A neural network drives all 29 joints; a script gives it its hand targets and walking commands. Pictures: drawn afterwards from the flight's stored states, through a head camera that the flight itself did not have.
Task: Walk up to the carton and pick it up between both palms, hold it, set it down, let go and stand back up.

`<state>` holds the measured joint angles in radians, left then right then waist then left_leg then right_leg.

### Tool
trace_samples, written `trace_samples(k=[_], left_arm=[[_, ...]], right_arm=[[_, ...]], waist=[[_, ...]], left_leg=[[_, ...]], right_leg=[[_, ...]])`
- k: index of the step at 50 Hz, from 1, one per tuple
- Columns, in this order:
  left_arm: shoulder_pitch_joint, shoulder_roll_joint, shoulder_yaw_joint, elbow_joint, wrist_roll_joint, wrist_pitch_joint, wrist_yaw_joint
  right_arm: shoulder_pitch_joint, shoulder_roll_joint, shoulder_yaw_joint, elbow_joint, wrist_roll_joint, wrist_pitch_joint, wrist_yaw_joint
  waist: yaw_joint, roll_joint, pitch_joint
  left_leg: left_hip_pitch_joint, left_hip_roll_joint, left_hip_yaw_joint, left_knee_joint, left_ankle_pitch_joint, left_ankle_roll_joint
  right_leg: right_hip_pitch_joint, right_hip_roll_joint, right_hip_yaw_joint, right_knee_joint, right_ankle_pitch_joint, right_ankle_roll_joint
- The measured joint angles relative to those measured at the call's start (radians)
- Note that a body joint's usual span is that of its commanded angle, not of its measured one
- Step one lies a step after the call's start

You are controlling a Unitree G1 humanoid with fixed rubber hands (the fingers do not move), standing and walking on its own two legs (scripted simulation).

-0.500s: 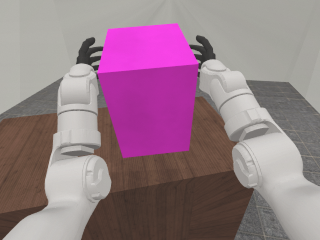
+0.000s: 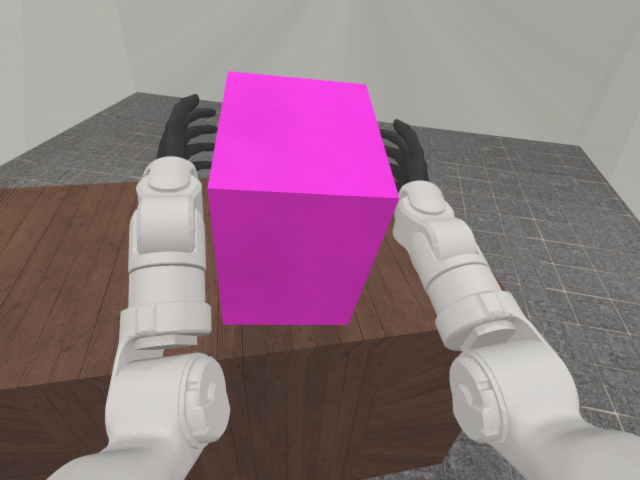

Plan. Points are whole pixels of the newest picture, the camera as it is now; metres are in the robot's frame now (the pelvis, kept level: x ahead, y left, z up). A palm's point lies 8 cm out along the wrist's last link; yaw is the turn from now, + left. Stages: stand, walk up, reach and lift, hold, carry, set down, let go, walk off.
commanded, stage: set down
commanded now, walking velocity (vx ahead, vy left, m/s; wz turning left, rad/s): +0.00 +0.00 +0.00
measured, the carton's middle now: (292, 207) +0.44 +0.01 +0.17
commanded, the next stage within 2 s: none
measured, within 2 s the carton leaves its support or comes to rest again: neither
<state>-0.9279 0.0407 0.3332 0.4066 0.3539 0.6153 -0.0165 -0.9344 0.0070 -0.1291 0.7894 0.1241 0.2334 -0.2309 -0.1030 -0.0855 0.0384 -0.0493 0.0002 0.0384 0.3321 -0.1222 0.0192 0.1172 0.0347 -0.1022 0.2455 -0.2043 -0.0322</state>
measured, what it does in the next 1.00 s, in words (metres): stands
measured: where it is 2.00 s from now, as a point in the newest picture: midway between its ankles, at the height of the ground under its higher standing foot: outside the picture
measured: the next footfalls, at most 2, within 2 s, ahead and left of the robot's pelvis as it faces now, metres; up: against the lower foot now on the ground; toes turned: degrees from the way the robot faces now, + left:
none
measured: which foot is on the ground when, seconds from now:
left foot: down 0.00-1.00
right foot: down 0.00-1.00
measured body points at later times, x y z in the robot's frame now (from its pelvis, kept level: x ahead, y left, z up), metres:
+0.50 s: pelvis +0.00 +0.00 +0.00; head -0.04 +0.05 +0.44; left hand +0.43 +0.17 +0.24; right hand +0.42 -0.11 +0.23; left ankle +0.05 +0.10 -0.75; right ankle -0.03 -0.09 -0.75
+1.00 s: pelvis +0.01 +0.00 +0.00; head -0.02 +0.05 +0.45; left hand +0.44 +0.17 +0.19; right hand +0.44 -0.11 +0.22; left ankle +0.05 +0.10 -0.75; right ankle -0.03 -0.09 -0.75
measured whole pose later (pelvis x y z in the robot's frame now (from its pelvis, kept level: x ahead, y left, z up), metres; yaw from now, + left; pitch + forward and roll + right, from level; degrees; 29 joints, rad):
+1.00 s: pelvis +0.01 +0.00 +0.00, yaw -1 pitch -5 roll +0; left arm -0.96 0.03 0.46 0.73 0.38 0.40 -0.02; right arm -1.05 0.06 -0.47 1.05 -0.17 0.05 -0.14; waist 0.00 -0.12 0.01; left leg -0.09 0.00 0.07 0.28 -0.10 0.02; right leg 0.03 0.03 -0.08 0.27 -0.21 -0.03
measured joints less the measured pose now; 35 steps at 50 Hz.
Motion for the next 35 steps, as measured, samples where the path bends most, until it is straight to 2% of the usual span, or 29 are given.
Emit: trace_samples(k=[8, 14, 19, 23, 29, 35], left_arm=[[-0.102, -0.026, 0.103, 0.139, 0.064, -0.030, -0.018], [-0.133, 0.000, 0.150, 0.236, 0.072, -0.052, -0.037], [-0.110, 0.028, 0.108, 0.259, 0.029, -0.084, -0.029], [-0.084, 0.030, 0.055, 0.260, 0.009, -0.110, -0.006], [-0.051, -0.015, 0.023, 0.244, 0.015, -0.126, 0.037], [-0.079, -0.062, 0.081, 0.274, 0.039, -0.147, 0.035]], right_arm=[[-0.061, -0.001, -0.081, 0.086, -0.071, -0.021, 0.026], [-0.114, 0.033, -0.187, 0.165, -0.163, -0.041, 0.036], [-0.121, 0.061, -0.257, 0.201, -0.200, -0.088, 0.037], [-0.108, 0.059, -0.289, 0.217, -0.206, -0.125, 0.054], [-0.054, 0.032, -0.270, 0.216, -0.187, -0.161, 0.085], [-0.020, -0.001, -0.238, 0.199, -0.187, -0.167, 0.102]], waist=[[0.056, 0.027, -0.024], [0.091, 0.001, -0.028], [0.086, -0.037, -0.033], [0.067, -0.045, -0.029], [0.050, -0.008, -0.017], [0.070, 0.037, -0.002]], left_leg=[[0.003, 0.005, 0.049, -0.033, 0.021, 0.013], [-0.001, 0.000, 0.039, -0.052, 0.035, 0.010], [-0.025, -0.003, 0.013, -0.041, 0.032, 0.002], [-0.033, -0.006, 0.001, -0.022, 0.018, 0.000], [-0.023, -0.009, 0.021, -0.017, 0.005, 0.008], [-0.013, -0.006, 0.059, -0.037, 0.010, 0.019]], right_leg=[[-0.043, -0.003, 0.047, 0.033, 0.003, 0.006], [-0.055, -0.006, 0.037, 0.040, -0.002, 0.003], [-0.060, -0.006, 0.011, 0.029, -0.003, -0.004], [-0.051, -0.007, -0.001, 0.020, -0.006, -0.002], [-0.045, -0.013, 0.019, 0.018, -0.006, 0.007], [-0.061, -0.015, 0.056, 0.026, -0.002, 0.014]])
